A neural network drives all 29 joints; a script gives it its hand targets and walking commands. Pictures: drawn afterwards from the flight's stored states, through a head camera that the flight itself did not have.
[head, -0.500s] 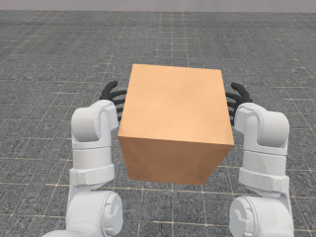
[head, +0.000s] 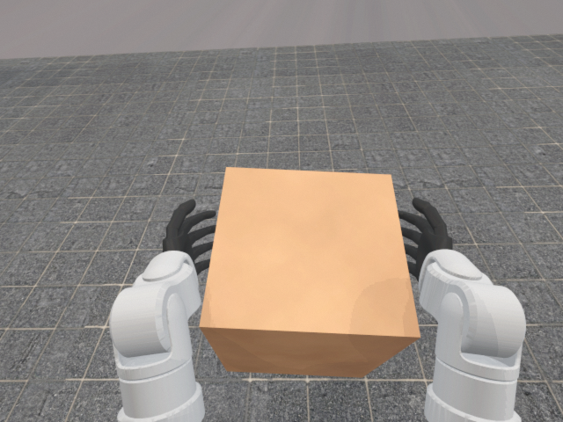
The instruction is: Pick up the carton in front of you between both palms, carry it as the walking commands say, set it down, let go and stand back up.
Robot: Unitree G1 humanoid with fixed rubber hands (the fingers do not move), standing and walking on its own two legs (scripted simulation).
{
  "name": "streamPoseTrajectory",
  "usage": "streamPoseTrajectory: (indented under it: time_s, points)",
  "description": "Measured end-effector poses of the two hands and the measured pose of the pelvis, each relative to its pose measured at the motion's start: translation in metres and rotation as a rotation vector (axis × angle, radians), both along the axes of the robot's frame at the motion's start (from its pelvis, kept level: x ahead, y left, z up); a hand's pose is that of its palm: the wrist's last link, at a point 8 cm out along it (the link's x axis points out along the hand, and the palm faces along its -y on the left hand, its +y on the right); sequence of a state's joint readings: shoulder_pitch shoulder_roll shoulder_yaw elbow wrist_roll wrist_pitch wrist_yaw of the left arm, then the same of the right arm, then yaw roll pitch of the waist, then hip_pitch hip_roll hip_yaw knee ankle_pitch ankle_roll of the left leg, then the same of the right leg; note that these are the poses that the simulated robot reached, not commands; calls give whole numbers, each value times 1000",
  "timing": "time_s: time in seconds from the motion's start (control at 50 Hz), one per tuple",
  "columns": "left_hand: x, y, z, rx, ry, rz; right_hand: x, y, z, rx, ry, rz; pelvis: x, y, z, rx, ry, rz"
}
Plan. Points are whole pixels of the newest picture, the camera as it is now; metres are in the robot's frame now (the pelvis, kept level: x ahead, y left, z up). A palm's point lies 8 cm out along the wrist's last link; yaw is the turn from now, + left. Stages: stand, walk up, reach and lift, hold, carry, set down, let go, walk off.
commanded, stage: carry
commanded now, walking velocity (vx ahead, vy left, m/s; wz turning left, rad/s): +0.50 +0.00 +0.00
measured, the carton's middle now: (300, 282) +0.30 +0.00 +0.07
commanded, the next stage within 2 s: none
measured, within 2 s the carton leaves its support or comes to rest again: neither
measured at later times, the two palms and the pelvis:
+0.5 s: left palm (224, 147) +0.62 +0.14 +0.10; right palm (371, 143) +0.61 -0.16 +0.09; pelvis +0.30 +0.00 -0.02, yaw -2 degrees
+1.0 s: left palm (245, 84) +0.91 +0.12 +0.10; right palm (357, 83) +0.90 -0.17 +0.09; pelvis +0.61 -0.02 +0.00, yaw -1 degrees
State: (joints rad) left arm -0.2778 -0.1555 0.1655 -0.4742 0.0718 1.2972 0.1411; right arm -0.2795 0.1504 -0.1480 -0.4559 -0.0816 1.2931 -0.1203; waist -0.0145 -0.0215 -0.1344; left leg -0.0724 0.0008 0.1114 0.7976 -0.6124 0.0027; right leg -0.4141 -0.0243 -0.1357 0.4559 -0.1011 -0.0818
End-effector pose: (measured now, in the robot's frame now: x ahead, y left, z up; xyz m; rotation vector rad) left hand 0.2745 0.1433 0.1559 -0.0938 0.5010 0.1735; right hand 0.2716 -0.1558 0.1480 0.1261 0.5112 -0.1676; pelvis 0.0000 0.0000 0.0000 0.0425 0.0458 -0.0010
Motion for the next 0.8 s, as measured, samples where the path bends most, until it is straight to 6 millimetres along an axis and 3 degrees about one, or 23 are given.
streamPoseTrajectory:
  time_s: [0.12,0.26,0.38,0.52,0.58,0.68,0.8]
  points:
    - [50,-5,-36,22,161,33,61,-5,-38,-10,160,52,62,-17,-1,-23,12,13]
    - [125,-10,-43,32,187,33,138,-9,-45,-27,187,66,136,-24,9,-23,25,8]
    - [220,-9,-47,30,161,8,224,-9,-49,-29,161,38,211,-16,4,-27,23,-13]
    - [364,0,-63,42,113,-55,358,0,-55,-94,119,12,312,2,-26,-32,5,-36]
    - [417,-2,-69,32,139,-96,400,-1,-58,-108,149,-14,342,9,-25,-26,10,-34]
    - [479,-8,-70,10,212,-106,451,-6,-64,-76,224,-52,391,18,-7,-46,28,-39]
    - [542,-11,-62,-10,210,-83,516,-9,-55,-52,226,-61,459,15,12,-67,47,-40]
